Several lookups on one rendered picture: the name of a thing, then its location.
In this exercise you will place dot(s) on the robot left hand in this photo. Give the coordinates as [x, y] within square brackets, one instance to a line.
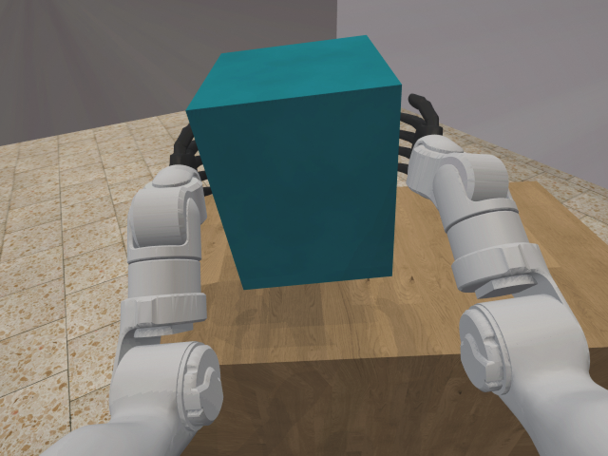
[184, 154]

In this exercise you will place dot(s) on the robot left upper arm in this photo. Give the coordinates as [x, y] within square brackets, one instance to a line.
[161, 396]

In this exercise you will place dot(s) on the carton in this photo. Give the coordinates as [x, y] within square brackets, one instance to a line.
[300, 146]

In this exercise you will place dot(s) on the left robot forearm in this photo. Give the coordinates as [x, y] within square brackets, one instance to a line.
[164, 254]

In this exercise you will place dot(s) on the robot right upper arm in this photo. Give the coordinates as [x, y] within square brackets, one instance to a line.
[530, 352]

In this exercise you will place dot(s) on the robot right hand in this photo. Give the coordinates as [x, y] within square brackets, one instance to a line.
[427, 126]

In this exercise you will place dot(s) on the pedestal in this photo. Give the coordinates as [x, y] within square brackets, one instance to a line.
[372, 367]

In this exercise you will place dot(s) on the right robot forearm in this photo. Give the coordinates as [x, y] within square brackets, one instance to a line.
[493, 256]

